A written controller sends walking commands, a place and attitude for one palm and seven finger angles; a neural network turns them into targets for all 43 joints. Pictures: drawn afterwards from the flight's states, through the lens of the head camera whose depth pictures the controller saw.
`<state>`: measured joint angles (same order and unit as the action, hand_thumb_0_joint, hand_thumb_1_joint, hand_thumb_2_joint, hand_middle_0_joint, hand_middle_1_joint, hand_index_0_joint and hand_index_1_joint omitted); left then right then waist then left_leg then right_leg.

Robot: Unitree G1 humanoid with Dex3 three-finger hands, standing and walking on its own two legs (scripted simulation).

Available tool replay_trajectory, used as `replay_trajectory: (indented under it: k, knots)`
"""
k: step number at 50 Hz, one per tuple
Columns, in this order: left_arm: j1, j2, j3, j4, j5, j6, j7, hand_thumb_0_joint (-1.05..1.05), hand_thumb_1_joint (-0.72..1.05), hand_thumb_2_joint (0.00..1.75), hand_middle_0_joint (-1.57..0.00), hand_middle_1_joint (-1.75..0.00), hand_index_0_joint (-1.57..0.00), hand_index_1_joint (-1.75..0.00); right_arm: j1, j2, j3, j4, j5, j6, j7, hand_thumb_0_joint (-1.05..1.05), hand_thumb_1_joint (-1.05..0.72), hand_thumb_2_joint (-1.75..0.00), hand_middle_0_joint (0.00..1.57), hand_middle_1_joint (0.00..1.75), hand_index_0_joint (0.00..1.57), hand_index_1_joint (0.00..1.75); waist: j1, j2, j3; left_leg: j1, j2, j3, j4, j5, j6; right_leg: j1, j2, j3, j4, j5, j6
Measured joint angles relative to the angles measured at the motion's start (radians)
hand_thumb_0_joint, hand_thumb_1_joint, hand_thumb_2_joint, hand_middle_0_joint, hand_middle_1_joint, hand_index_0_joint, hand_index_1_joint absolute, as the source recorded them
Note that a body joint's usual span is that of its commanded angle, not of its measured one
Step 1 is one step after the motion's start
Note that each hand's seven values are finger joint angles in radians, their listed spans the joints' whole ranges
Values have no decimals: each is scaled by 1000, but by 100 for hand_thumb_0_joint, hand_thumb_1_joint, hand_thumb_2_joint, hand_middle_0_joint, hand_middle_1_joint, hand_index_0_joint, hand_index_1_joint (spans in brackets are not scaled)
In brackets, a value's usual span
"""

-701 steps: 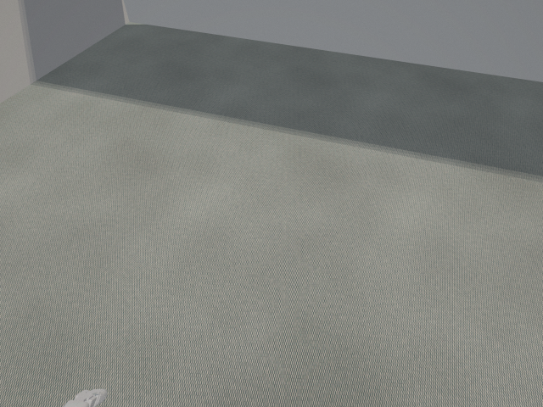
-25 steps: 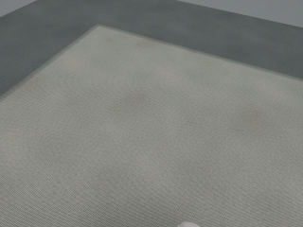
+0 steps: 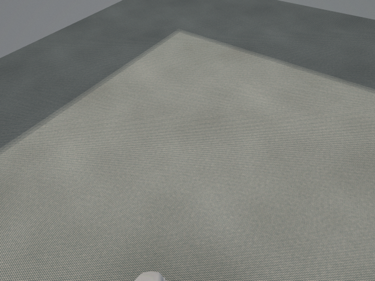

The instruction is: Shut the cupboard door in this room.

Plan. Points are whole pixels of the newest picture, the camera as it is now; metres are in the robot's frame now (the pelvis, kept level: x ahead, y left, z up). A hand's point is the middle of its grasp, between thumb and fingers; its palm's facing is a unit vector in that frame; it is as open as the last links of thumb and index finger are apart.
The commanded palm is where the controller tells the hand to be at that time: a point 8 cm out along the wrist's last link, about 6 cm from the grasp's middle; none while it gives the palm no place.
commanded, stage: turn or walk to find it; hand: left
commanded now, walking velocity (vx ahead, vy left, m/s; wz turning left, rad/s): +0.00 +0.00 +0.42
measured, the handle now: out of the picture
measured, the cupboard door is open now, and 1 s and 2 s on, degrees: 88 88 88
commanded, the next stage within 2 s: none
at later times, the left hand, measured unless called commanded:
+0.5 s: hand out of the picture +0.03 +0.24 -0.16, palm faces +0.23 -0.94 -0.27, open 7.4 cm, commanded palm none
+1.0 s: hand out of the picture -0.11 +0.21 -0.18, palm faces +0.47 -0.85 -0.24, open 7.4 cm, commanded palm none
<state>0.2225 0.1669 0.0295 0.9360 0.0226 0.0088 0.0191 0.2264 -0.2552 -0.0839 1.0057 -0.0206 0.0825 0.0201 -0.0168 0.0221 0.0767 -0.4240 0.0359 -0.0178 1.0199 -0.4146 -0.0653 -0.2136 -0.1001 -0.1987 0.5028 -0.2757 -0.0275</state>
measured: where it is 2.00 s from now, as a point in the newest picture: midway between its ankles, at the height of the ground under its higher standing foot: outside the picture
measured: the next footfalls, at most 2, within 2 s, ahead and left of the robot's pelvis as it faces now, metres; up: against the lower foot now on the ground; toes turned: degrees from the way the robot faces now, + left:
left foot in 0.16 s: +0.00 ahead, +0.15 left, +0.00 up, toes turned +8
right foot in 0.54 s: +0.05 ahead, -0.09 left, +0.00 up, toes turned +8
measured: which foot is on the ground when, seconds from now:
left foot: up 0.00-0.14, down 0.16-0.56, up 0.58-0.98, down 1.00-1.00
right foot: down 0.00-0.16, up 0.18-0.52, down 0.54-1.00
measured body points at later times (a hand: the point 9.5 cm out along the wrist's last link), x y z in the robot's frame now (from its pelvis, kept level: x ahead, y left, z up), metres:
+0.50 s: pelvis -0.02 +0.02 +0.00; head +0.01 +0.02 +0.44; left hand +0.01 +0.29 -0.14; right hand +0.11 -0.20 -0.15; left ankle -0.04 +0.15 -0.74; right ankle +0.00 -0.10 -0.72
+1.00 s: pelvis -0.05 +0.01 -0.01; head -0.02 +0.03 +0.43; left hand -0.13 +0.25 -0.16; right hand +0.12 -0.19 -0.16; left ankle -0.11 +0.11 -0.74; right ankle +0.01 -0.09 -0.74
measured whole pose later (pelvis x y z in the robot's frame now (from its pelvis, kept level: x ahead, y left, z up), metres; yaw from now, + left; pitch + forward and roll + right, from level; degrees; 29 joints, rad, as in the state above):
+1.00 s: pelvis -0.05 +0.01 -0.01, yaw +27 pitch -1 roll +0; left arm 0.25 0.22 0.05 0.97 0.02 0.02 0.02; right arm 0.17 -0.23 -0.05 0.99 -0.01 0.05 0.02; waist 0.01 -0.01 0.09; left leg -0.25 0.04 0.07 0.59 -0.33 -0.04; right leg -0.26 -0.15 -0.28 0.61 -0.31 0.01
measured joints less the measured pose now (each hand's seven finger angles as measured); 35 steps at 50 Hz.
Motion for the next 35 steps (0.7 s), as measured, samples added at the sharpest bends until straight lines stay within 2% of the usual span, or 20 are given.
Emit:
replay_trajectory:
  k: [5,7,8,9,11,14,17,22,25,27,28,29,31,33,35]
  knots:
    - [20,30,11,21,5,3,-3,1,90,90,-20,-30,-21,-30,-43,10,18,-4,10,-13,-5,1,-91,-90,20,30,20,30,28,-31,15,105,1,49,-244,-31,10,-28,-35,-37,43,-14,21]
    - [30,47,18,32,0,10,-3,1,90,90,-20,-30,-21,-30,-56,13,24,-18,11,-30,-5,1,-91,-90,20,30,20,30,30,-39,13,168,-2,73,-406,65,20,-47,-51,-55,89,-34,37]
    - [38,57,23,34,-5,16,-3,1,90,90,-20,-30,-21,-30,-61,13,26,-25,9,-41,-4,0,-91,-90,20,30,20,30,31,-41,7,187,-4,73,-460,104,51,-69,-58,-57,131,-51,47]
    - [37,72,28,40,-8,26,-2,1,90,90,-20,-30,-21,-30,-72,24,27,-29,8,-48,-5,0,-91,-90,20,30,20,30,36,-62,11,180,-17,77,-447,99,70,-96,-65,-25,196,-123,61]
    - [32,92,33,55,-8,51,3,1,91,90,-20,-30,-20,-30,-84,40,35,-38,5,-59,-9,0,-91,-90,20,30,20,30,42,-75,12,178,-23,74,-434,83,80,-154,-41,49,351,-230,79]
    - [13,102,37,66,-11,62,-1,1,91,90,-20,-30,-20,-30,-88,53,43,-46,1,-65,-19,0,-91,-90,20,30,20,30,38,-63,6,195,-24,47,-478,110,79,-212,-7,105,508,-213,94]
    - [-7,100,35,51,-13,53,-8,1,91,90,-19,-30,-20,-30,-89,57,49,-47,1,-64,-20,0,-91,-90,21,30,20,30,37,-50,1,208,-31,24,-526,146,82,-229,7,131,526,-176,104]
    - [-46,82,28,17,-15,45,-9,1,91,90,-19,-30,-20,-30,-82,57,44,-52,-2,-58,-15,0,-91,-90,21,30,20,30,23,-30,-5,200,-46,-12,-547,173,74,-193,26,152,403,-175,108]
    - [-65,66,20,-2,-18,35,-9,1,91,90,-19,-30,-20,-30,-72,50,36,-54,-4,-50,-14,0,-90,-90,21,30,21,30,8,-12,-8,177,-55,-37,-524,172,61,-137,45,150,263,-153,101]
    - [-67,57,14,-17,-18,20,-9,1,91,90,-19,-30,-20,-30,-60,43,30,-54,-1,-44,-13,0,-90,-90,21,30,21,30,3,-3,-15,150,-64,-51,-486,159,47,-74,54,138,113,-65,96]
    - [-67,47,12,-22,-14,9,-8,1,91,90,-20,-30,-20,-30,-55,34,25,-53,2,-41,-12,0,-90,-90,21,30,21,30,4,12,-15,130,-61,-61,-450,145,44,-62,60,125,78,-2,63]
    - [-68,36,7,-25,-9,2,-7,1,91,90,-20,-30,-20,-30,-52,25,18,-51,5,-36,-12,0,-91,-90,21,30,20,30,0,30,-10,104,-62,-71,-381,73,44,-63,64,109,89,-1,33]
    - [-59,19,2,-32,-7,-5,-5,0,91,90,-20,-30,-20,-30,-40,14,8,-43,4,-20,-11,0,-91,-90,21,30,20,30,-3,38,-8,34,-76,-65,-179,-34,47,-55,52,84,99,-30,-2]
    - [-45,6,0,-34,-7,-3,-2,0,91,90,-20,-30,-20,-30,-33,5,1,-33,0,-10,-6,0,-91,-90,21,30,20,30,0,38,-7,-22,-73,-45,4,-28,43,-35,42,67,73,-31,-10]
    - [-32,-1,-2,-27,-6,-1,0,0,91,90,-20,-30,-20,-30,-25,-2,-2,-26,-1,-7,-1,0,-91,-90,20,30,20,30,-3,36,-5,-52,-57,-29,104,9,33,-18,34,50,44,-16,-9]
